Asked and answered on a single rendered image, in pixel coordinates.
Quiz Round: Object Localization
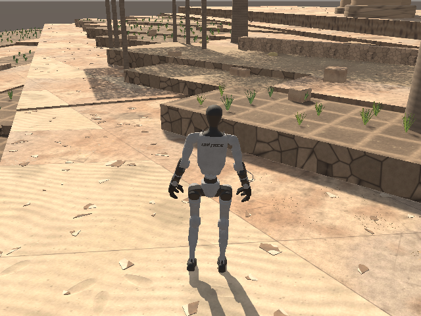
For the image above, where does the robot right thigh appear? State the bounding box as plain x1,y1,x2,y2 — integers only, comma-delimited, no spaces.
218,184,232,230

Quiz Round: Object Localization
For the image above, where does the robot left hand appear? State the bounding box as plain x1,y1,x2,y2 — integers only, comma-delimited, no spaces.
168,183,184,199

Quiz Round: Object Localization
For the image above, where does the robot left upper arm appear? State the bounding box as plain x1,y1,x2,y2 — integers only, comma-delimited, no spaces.
179,132,199,169

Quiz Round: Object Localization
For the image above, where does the robot right upper arm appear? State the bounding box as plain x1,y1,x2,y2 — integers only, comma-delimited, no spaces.
227,134,244,171

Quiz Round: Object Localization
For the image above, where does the humanoid robot torso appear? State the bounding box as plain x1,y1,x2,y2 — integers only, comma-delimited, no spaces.
197,132,228,198

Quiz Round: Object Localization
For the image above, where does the robot right hand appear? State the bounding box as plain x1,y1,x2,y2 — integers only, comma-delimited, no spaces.
236,187,251,202

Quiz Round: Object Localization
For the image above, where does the left robot forearm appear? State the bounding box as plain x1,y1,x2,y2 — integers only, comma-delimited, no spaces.
170,158,185,186

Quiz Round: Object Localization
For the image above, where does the right robot forearm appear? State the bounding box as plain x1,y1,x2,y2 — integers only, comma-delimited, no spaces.
237,161,250,189

